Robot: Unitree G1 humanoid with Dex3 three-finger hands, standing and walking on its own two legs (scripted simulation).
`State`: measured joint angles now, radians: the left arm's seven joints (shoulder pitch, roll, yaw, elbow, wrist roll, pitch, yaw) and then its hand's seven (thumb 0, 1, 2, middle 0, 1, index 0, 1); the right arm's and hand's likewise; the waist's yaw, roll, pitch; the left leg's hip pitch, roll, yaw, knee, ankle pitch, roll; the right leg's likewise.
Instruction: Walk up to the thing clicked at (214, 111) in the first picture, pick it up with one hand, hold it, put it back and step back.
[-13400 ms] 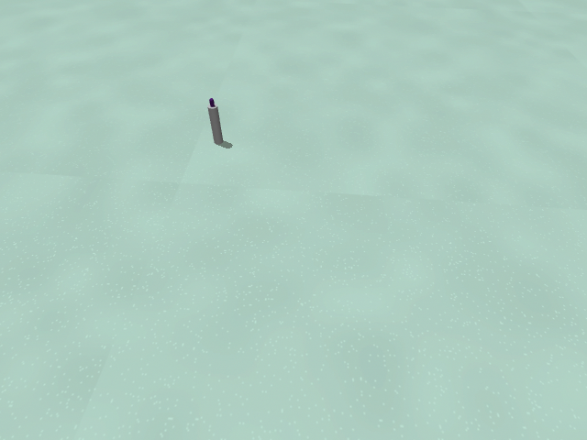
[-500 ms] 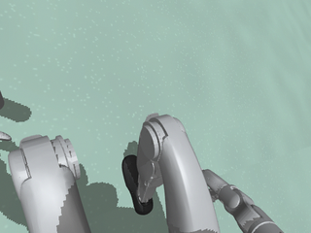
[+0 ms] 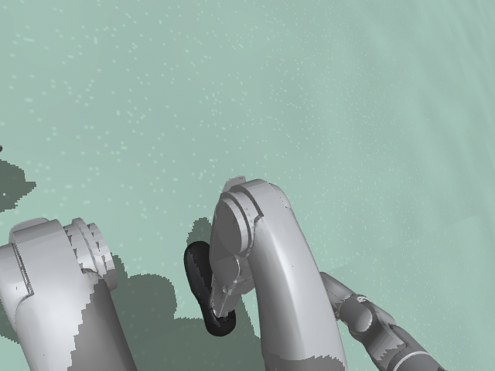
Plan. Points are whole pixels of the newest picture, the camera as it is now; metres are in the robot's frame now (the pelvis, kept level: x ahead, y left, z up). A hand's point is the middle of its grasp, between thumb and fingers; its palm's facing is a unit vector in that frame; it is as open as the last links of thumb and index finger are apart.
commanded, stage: close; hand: left
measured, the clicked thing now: out of the picture +0.46 +0.28 -0.15
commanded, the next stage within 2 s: settle in 0.34 s
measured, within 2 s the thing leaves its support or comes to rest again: leaves its support in 0.76 s
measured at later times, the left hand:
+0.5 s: hand out of the picture +0.45 +0.27 -0.15, palm faces +0.28 -0.96 +0.00, open 7.1 cm
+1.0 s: hand out of the picture +0.44 +0.29 -0.09, palm faces +0.27 -0.96 -0.04, open 7.0 cm
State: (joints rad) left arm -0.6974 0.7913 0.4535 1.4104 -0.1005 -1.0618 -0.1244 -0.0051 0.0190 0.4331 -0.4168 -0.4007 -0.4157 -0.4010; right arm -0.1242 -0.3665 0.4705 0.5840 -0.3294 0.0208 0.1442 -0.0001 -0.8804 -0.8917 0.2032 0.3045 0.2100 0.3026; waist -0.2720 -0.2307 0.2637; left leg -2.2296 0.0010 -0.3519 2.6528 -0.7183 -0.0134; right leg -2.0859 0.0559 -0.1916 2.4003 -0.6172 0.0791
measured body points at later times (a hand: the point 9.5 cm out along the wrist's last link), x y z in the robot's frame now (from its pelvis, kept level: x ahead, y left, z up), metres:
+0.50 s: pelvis +0.00 +0.00 +0.00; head +0.23 +0.17 +0.34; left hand +0.43 +0.32 -0.15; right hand +0.15 -0.25 -0.04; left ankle +0.08 +0.12 -0.25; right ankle +0.14 -0.13 -0.25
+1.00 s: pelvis +0.00 -0.01 +0.02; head +0.21 +0.16 +0.38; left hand +0.42 +0.34 -0.08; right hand +0.17 -0.26 -0.04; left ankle +0.08 +0.12 -0.25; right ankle +0.14 -0.13 -0.25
